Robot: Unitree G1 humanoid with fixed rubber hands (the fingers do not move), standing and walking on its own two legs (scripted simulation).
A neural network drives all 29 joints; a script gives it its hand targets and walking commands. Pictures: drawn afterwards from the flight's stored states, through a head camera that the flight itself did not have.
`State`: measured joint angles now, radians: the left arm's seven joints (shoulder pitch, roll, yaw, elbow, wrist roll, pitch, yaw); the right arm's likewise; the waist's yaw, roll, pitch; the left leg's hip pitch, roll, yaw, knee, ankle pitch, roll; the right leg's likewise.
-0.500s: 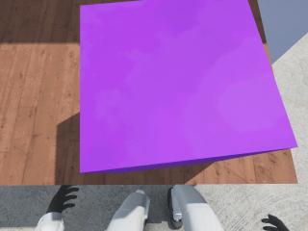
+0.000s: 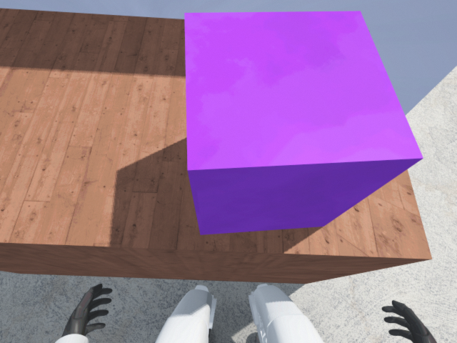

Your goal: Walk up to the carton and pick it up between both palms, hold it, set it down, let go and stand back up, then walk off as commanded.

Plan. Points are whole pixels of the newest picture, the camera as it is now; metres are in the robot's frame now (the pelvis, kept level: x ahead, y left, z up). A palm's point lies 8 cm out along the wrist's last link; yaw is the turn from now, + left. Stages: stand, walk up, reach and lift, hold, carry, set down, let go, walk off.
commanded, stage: walk off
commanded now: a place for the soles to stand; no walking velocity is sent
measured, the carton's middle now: (267, 140) +0.39 -0.02 +0.10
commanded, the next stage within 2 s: stand in 1.78 s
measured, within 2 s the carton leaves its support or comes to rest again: neither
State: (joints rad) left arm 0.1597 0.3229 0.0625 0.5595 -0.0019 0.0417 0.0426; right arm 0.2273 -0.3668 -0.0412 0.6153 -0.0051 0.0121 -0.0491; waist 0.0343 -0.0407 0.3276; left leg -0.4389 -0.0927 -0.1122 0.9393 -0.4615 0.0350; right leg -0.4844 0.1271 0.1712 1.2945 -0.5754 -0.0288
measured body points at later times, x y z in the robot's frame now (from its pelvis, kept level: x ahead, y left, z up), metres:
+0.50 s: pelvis -0.12 -0.09 -0.02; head -0.05 -0.12 +0.42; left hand -0.02 +0.22 -0.09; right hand +0.06 -0.36 -0.14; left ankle -0.13 +0.07 -0.61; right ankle -0.04 -0.17 -0.69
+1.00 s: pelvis -0.31 -0.06 -0.04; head -0.26 -0.04 +0.41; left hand -0.23 +0.26 -0.14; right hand -0.18 -0.36 -0.13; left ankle -0.22 +0.07 -0.69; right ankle -0.29 -0.17 -0.65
